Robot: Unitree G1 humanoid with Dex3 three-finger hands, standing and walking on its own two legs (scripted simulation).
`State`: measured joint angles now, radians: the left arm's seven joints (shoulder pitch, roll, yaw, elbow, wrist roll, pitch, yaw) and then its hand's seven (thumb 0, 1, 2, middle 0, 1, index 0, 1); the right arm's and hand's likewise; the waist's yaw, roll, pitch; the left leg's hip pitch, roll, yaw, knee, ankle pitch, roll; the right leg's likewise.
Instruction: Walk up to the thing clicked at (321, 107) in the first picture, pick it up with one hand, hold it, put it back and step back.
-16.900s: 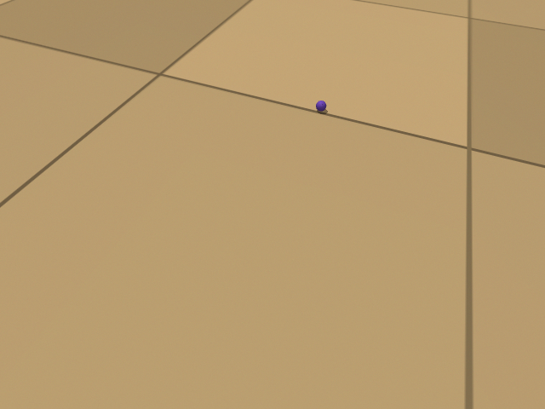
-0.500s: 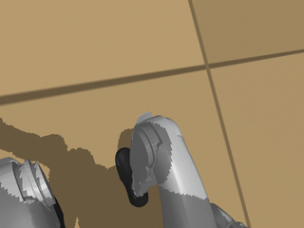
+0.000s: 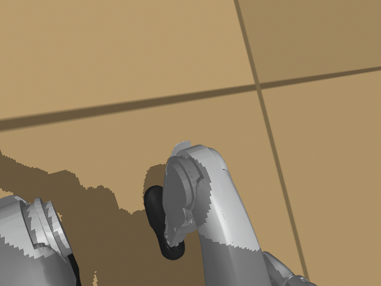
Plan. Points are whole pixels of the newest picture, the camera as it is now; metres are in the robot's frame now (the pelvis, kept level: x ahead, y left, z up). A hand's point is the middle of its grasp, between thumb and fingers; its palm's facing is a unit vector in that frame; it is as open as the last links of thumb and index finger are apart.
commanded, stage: close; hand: left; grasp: from above
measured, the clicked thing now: out of the picture +0.46 +0.32 -0.27
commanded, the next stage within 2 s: settle in 0.96 s
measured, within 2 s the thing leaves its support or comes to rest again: leaves its support in 1.38 s
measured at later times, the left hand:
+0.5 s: hand out of the picture +0.45 +0.31 -0.26, palm faces -0.44 -0.17 -0.88, open 9.1 cm
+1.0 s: hand out of the picture +0.44 +0.32 -0.26, palm faces -0.45 -0.17 -0.88, open 7.9 cm
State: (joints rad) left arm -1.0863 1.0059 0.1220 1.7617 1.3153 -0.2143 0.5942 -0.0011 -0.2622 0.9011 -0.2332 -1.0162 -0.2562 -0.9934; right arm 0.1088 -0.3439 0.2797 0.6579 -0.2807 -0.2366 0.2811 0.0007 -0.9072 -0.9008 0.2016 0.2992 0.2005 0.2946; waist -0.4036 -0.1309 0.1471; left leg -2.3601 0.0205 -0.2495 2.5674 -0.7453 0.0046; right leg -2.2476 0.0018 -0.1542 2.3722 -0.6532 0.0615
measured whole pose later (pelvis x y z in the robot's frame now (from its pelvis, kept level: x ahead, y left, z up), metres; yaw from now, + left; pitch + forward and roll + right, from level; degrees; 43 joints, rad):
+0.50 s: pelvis +0.00 +0.00 +0.00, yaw +0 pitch +28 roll -15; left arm -1.10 1.03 0.14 1.77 1.30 -0.21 0.62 0.00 0.14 0.67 -0.46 -0.97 -0.55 -0.89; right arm 0.11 -0.37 0.30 0.65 -0.28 -0.27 0.28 0.00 -0.91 -0.90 0.20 0.30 0.20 0.29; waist -0.42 -0.15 0.19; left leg -2.35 0.03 -0.26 2.56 -0.74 0.00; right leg -2.24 0.01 -0.16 2.36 -0.64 0.06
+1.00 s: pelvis +0.00 +0.00 +0.00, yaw +0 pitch +29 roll -15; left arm -1.10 1.03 0.12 1.77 1.33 -0.23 0.62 -0.03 0.23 0.45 -0.60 -0.83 -0.78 -0.72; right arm 0.10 -0.36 0.29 0.64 -0.28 -0.24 0.27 0.00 -0.91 -0.90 0.20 0.30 0.20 0.29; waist -0.41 -0.15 0.16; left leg -2.35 0.02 -0.25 2.55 -0.74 0.01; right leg -2.24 0.01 -0.16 2.35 -0.64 0.06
